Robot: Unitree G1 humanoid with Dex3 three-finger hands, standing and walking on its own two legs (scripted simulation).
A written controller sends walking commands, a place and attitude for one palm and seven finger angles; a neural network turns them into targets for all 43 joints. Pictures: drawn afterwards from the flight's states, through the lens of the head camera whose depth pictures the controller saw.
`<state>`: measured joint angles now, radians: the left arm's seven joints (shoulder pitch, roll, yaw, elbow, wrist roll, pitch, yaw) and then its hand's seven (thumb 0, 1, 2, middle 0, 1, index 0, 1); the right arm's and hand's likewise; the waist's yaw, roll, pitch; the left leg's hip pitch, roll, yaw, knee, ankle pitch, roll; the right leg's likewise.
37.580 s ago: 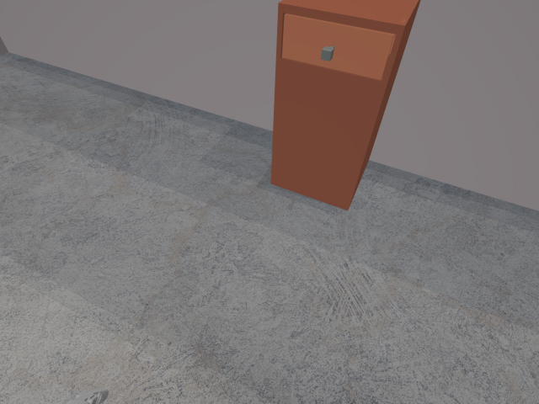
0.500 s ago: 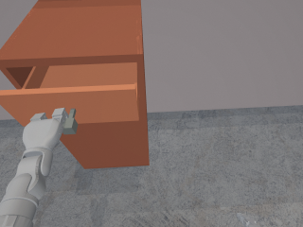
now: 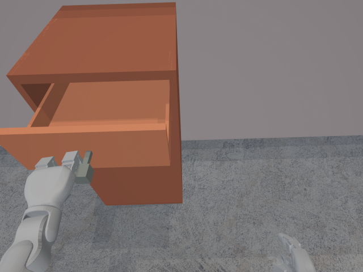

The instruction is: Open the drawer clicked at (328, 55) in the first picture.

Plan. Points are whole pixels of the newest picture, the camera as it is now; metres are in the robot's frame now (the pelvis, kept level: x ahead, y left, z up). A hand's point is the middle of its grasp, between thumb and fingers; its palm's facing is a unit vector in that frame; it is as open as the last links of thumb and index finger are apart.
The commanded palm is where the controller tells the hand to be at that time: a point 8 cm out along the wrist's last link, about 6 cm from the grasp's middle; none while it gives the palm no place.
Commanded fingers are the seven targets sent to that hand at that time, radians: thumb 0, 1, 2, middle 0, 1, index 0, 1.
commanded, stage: pull the drawer open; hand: left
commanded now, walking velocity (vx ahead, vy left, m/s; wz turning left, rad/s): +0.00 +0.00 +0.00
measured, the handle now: (85, 166) +0.33 +0.26 +0.03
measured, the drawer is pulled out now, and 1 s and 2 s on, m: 0.17 0.28 0.30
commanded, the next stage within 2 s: open the thumb to release the handle in 1.28 s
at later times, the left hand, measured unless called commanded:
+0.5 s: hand (57, 214) +0.23 +0.29 +0.02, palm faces -0.03 -0.04 -1.00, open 5.4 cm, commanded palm +0.18 +0.28 +0.07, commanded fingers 0.00 0.90 0.90 -0.40 -1.35 -0.40 -1.35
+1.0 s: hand (46, 248) +0.16 +0.28 +0.02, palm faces -0.02 -0.04 -1.00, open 5.4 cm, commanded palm +0.12 +0.28 +0.07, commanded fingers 0.00 0.90 0.90 -0.40 -1.35 -0.40 -1.35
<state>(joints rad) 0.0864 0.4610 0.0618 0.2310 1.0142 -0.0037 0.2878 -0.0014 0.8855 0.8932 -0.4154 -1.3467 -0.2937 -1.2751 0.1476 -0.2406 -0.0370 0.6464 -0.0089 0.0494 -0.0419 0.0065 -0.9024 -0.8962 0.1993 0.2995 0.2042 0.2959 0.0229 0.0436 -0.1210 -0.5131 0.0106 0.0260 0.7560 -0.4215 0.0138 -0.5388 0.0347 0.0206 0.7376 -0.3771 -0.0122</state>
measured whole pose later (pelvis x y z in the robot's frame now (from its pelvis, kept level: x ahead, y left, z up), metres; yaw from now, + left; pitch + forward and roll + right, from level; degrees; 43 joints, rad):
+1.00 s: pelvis +0.00 +0.00 -0.01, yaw -1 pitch +9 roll +0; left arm 0.59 0.42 0.10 -0.15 1.00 -0.03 0.39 0.00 0.89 0.89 -0.42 -1.35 -0.31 -1.26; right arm 0.12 -0.22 -0.02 0.62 -0.03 0.03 0.00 0.01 -0.90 -0.90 0.20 0.30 0.20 0.30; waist 0.06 0.04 -0.12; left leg -0.52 0.01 0.03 0.81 -0.46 0.01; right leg -0.55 0.04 0.03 0.80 -0.41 -0.02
